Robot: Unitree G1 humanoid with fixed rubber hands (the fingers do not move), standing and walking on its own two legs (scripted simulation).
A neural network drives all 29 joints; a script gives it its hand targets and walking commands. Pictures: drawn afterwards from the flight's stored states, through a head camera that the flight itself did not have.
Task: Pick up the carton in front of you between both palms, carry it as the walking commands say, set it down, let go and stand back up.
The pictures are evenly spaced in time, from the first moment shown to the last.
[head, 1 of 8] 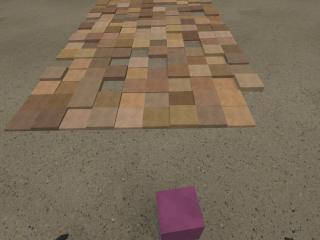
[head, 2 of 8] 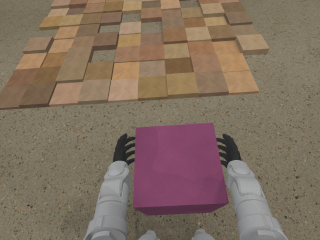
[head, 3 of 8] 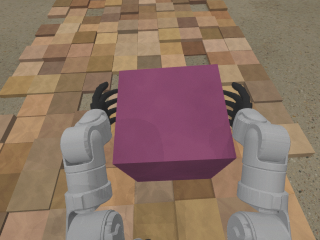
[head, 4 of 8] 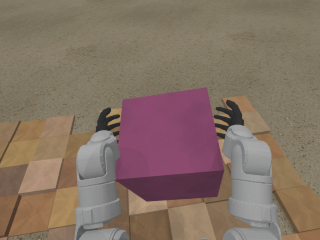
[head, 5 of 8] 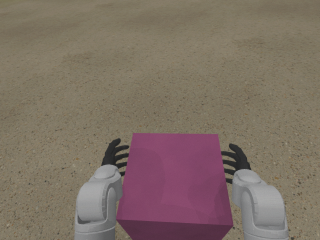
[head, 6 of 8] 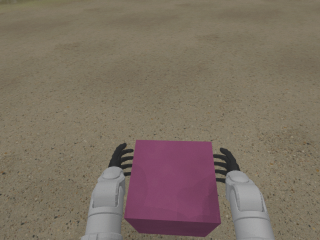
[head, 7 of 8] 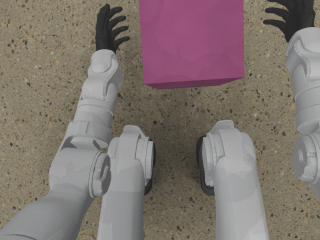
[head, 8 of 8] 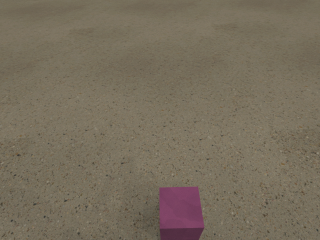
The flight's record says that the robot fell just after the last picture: no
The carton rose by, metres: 0.77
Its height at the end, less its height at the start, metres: +0.00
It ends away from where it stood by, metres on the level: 7.79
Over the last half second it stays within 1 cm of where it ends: yes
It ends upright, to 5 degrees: yes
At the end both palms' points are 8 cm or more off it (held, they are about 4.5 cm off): yes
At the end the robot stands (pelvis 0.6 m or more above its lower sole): yes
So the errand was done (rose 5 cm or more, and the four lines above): yes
